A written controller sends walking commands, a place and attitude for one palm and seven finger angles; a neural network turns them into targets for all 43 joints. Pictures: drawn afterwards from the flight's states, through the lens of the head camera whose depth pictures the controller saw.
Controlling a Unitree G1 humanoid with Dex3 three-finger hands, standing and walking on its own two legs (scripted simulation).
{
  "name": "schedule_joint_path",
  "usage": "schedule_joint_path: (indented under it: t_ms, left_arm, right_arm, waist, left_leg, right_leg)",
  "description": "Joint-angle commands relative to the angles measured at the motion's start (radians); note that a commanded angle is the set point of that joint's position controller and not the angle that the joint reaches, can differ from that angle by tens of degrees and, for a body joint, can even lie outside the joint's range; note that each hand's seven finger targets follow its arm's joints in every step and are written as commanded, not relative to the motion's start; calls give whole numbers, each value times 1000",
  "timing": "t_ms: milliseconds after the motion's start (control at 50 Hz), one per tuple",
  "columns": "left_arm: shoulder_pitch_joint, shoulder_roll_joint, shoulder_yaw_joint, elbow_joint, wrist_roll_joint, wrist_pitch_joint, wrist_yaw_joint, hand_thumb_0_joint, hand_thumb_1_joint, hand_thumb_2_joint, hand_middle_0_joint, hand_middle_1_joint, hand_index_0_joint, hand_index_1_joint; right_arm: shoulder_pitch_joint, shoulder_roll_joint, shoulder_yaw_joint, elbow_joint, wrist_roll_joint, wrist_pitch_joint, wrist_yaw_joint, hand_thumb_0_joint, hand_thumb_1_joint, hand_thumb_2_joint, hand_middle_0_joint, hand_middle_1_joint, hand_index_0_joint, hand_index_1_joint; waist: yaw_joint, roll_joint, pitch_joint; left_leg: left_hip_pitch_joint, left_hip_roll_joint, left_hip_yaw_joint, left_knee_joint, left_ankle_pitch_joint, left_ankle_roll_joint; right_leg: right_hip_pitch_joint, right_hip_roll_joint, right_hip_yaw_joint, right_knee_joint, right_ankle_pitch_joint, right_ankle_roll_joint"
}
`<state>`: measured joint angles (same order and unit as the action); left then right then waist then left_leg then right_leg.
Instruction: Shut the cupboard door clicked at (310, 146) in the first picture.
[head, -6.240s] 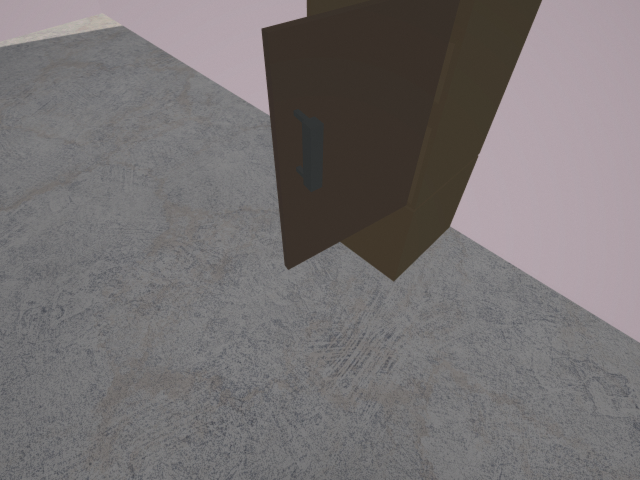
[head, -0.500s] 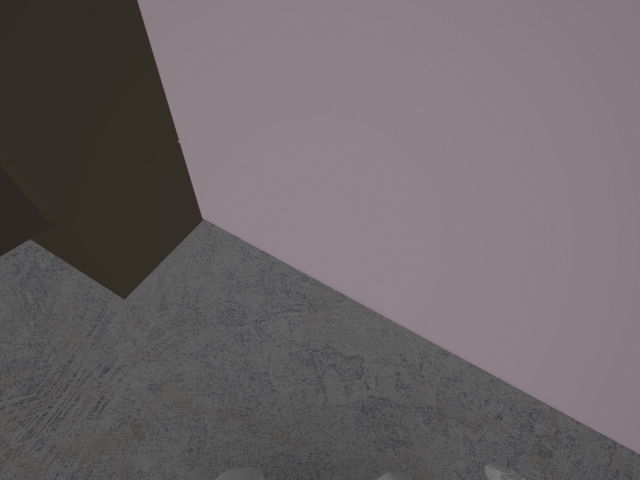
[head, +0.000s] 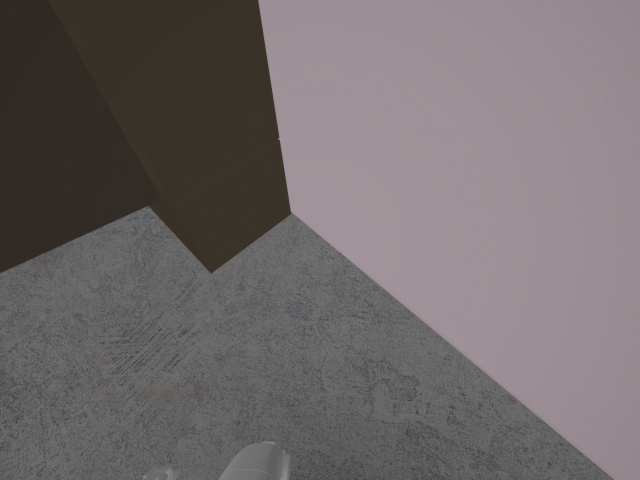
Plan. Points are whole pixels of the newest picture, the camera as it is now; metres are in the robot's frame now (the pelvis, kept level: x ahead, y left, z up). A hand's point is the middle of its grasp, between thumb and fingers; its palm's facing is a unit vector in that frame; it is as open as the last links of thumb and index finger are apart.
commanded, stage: turn to face it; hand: left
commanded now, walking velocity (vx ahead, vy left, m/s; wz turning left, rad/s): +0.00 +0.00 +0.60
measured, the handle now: out of the picture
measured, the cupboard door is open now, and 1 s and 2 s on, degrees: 79 79 79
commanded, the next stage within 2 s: take the last steps up to it in 0.86 s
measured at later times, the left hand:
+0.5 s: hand out of the picture +0.06 +0.26 -0.16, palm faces +0.30 -0.92 -0.25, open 7.3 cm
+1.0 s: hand out of the picture -0.05 +0.20 -0.19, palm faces +0.54 -0.82 -0.21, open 7.3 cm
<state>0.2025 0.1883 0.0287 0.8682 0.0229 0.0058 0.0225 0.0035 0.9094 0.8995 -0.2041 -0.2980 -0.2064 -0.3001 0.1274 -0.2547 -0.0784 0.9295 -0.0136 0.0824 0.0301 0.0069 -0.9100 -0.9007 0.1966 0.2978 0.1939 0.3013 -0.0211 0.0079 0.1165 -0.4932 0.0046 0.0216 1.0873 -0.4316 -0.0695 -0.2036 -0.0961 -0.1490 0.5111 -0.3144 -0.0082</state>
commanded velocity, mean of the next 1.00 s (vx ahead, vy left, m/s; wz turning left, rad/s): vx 0.02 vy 0.01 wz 0.44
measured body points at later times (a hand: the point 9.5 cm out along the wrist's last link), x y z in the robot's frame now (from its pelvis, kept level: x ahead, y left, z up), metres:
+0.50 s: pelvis +0.02 +0.02 +0.00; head +0.06 +0.06 +0.45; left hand +0.04 +0.31 -0.14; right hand +0.16 -0.20 -0.13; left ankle +0.00 +0.13 -0.74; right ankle +0.06 -0.14 -0.68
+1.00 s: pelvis +0.02 +0.01 -0.01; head +0.04 +0.05 +0.43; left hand -0.08 +0.24 -0.17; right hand +0.23 -0.17 -0.15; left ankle -0.04 +0.10 -0.74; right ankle +0.08 -0.11 -0.74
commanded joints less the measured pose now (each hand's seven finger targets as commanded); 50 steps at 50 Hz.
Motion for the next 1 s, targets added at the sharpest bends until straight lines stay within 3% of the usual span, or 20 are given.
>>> schedule_joint_path:
  t_ms: [0, 80, 140, 160, 180, 240, 300, 480, 560, 580, 600, 620, 660, 720, 840, 900, 920, 940, 960, 980]
  left_arm:
    - [92, 224, 66, -36, 3, -20, 12, 0, 900, 900, -200, -300, -200, -300]
    - [106, 249, 80, -22, 7, -15, 9, 0, 900, 900, -200, -300, -200, -300]
    - [68, 240, 82, -28, -7, -10, -1, 0, 900, 900, -200, -300, -200, -300]
    - [58, 177, 73, -65, -17, -3, -9, 0, 900, 900, -200, -300, -200, -300]
    - [-6, 144, 51, -109, -10, 5, -7, 0, 900, 900, -200, -300, -200, -300]
    - [-80, 153, 59, -74, -6, 25, -4, 0, 900, 900, -200, -300, -200, -300]
    - [-11, 147, 63, -31, -3, 31, -14, 0, 900, 900, -200, -300, -200, -300]
    - [-86, 133, 46, -69, -11, 24, -9, 0, 900, 900, -200, -300, -200, -300]
    - [23, 143, 51, -45, -16, 2, 0, 0, 900, 900, -200, -300, -200, -300]
    - [64, 187, 60, -36, -11, -10, 5, 0, 900, 900, -200, -300, -200, -300]
    - [92, 271, 78, -32, 7, -18, 12, 0, 900, 900, -200, -300, -200, -300]
    - [85, 293, 71, -39, 8, -14, 10, 0, 900, 900, -200, -300, -200, -300]
    - [7, 217, 61, -49, 0, -15, 17, 0, 900, 900, -200, -300, -200, -300]
    - [-37, 173, 49, -58, 0, -19, 12, 0, 900, 900, -200, -300, -200, -300]
    - [74, 220, 68, 4, 12, -19, 10, 0, 900, 900, -200, -300, -200, -300]
    - [73, 227, 70, 26, 3, -14, 8, 0, 900, 900, -200, -300, -200, -300]
    - [58, 215, 69, 28, -5, -9, 6, 0, 900, 900, -200, -300, -200, -300]
    - [64, 169, 60, 23, -12, -3, 2, 0, 900, 900, -200, -300, -200, -300]
    - [72, 104, 47, 0, -20, 6, -3, 0, 900, 900, -200, -300, -200, -300]
    - [12, 110, 40, -23, -8, 13, -4, 0, 900, 900, -200, -300, -200, -300]
  right_arm:
    - [-106, -39, 0, -97, 4, -29, 9, 0, -900, -900, 200, 300, 200, 300]
    - [-100, -38, 7, -104, 7, -42, 7, 0, -900, -900, 200, 300, 200, 300]
    - [42, -101, -10, -74, -3, -56, 3, 0, -900, -900, 200, 300, 200, 300]
    - [115, -226, -40, -68, -14, -65, -6, 0, -900, -900, 200, 300, 200, 300]
    - [181, -292, -51, -53, -6, -57, -14, 0, -900, -900, 200, 300, 200, 300]
    - [79, -213, -32, -71, -9, -62, -44, 0, -900, -900, 200, 300, 200, 300]
    - [36, -176, -15, -77, -6, -73, -46, 0, -900, -900, 200, 300, 200, 300]
    - [71, -172, -29, -64, -13, -61, -39, 0, -900, -900, 200, 300, 200, 300]
    - [29, -160, -34, -79, -4, -56, -38, 0, -900, -900, 200, 300, 200, 300]
    - [33, -125, -30, -83, 4, -58, -32, 0, -900, -900, 200, 300, 200, 300]
    - [45, -63, -22, -100, 12, -61, -25, 0, -900, -900, 200, 300, 200, 300]
    - [37, -80, -25, -112, 4, -55, -22, 0, -900, -900, 200, 300, 200, 300]
    - [23, -83, -29, -78, -2, -31, -20, 0, -900, -900, 200, 300, 200, 300]
    - [43, -55, -15, -46, -2, -25, -7, 0, -900, -900, 200, 300, 200, 300]
    - [-25, -15, 7, -43, 7, -41, -9, 0, -900, -900, 200, 300, 200, 300]
    - [30, -19, 15, -17, 7, -55, -18, 0, -900, -900, 200, 300, 200, 300]
    - [68, -36, 13, -2, 5, -62, -19, 0, -900, -900, 200, 300, 200, 300]
    - [88, -88, 4, 5, 0, -72, -20, 0, -900, -900, 200, 300, 200, 300]
    - [116, -182, -14, -3, -13, -74, -27, 0, -900, -900, 200, 300, 200, 300]
    - [138, -218, -17, 1, -21, -59, -31, 0, -900, -900, 200, 300, 200, 300]
  waist:
    - [64, -207, -136]
    - [66, -221, -157]
    - [-23, -100, -226]
    - [-64, 197, -279]
    - [-87, 270, -280]
    - [-42, 177, -168]
    - [11, 133, -169]
    - [-6, 158, -158]
    - [49, 149, -186]
    - [67, 57, -199]
    - [75, -231, -210]
    - [74, -241, -183]
    - [39, -250, -119]
    - [6, -230, -103]
    - [66, -220, -131]
    - [35, -208, -159]
    - [9, -174, -161]
    - [0, -16, -191]
    - [-9, 260, -199]
    - [-39, 228, -170]
  left_leg:
    - [-16, 15, 49, -180, -10, -4]
    - [76, 0, 95, -377, 1, 20]
    - [393, 24, 73, -655, 294, 59]
    - [592, 289, -281, -676, 650, 195]
    - [585, 452, -443, -693, 928, 326]
    - [387, 320, -326, -728, 636, 273]
    - [386, 224, -213, -732, 674, 214]
    - [342, 198, -311, -705, 619, 230]
    - [216, 149, -329, -605, 590, 181]
    - [107, 95, -292, -522, 432, 128]
    - [-57, -58, -109, -311, 57, 48]
    - [-50, -71, -75, -74, -206, 37]
    - [-69, -12, -102, 136, -105, 32]
    - [-24, 13, -51, 91, 5, 10]
    - [83, -1, 37, -275, -71, 11]
    - [222, -17, 61, -513, 79, 23]
    - [327, -7, 51, -644, 199, 33]
    - [451, 98, -58, -729, 330, 65]
    - [492, 324, -333, -749, 547, 184]
    - [388, 395, -373, -787, 405, 276]
  right_leg:
    - [197, -246, 92, -108, 670, -104]
    - [210, -267, 68, -40, 714, -94]
    - [34, -234, -28, 210, 567, 2]
    - [-254, -94, -64, 446, 32, 82]
    - [-381, -29, 40, 592, -392, 92]
    - [-396, -38, 157, 675, -207, 92]
    - [-359, -16, 150, 642, -80, 101]
    - [-214, 59, 127, 295, -106, 94]
    - [56, 81, 113, -34, 77, 72]
    - [198, -8, 197, -150, 162, 49]
    - [284, -267, 443, -205, 287, -53]
    - [144, -405, 493, -216, 335, -158]
    - [61, -298, 404, -205, 342, -159]
    - [27, -208, 197, -191, 384, -108]
    - [131, -243, 179, -136, 520, -134]
    - [100, -219, 144, -60, 504, -91]
    - [29, -199, 117, -10, 419, -48]
    - [-77, -137, 66, 101, 260, 8]
    - [-236, -31, 11, 235, -155, 72]
    - [-246, -1, 56, 384, -331, 60]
